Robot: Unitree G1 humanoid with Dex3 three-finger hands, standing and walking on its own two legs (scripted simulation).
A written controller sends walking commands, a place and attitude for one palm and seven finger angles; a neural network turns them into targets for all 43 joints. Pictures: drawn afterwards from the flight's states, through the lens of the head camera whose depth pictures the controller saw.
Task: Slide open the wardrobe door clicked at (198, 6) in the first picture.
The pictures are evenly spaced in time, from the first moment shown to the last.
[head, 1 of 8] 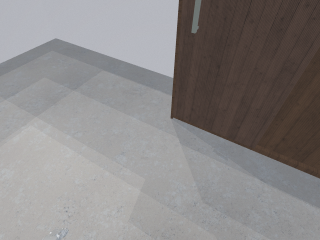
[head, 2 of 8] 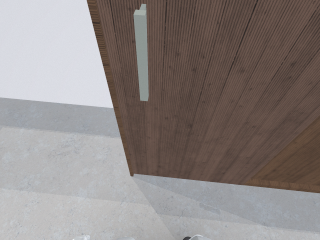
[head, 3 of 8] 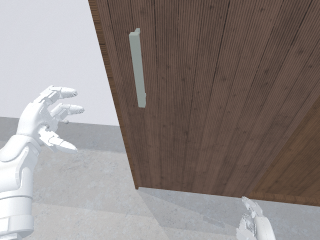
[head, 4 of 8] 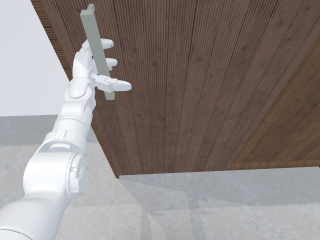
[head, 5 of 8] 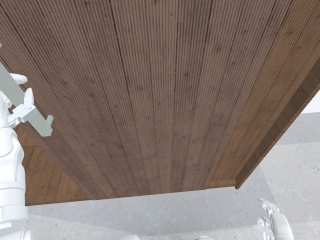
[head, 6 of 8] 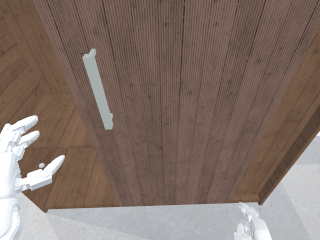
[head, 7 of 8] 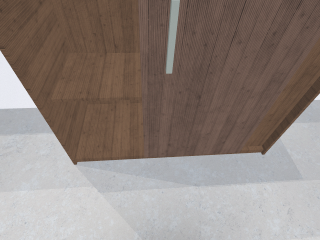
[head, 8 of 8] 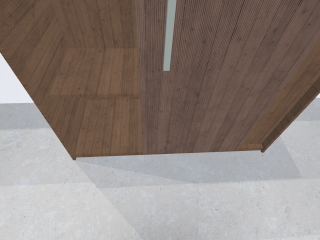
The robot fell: no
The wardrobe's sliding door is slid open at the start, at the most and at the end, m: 0.00 0.47 0.46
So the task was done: yes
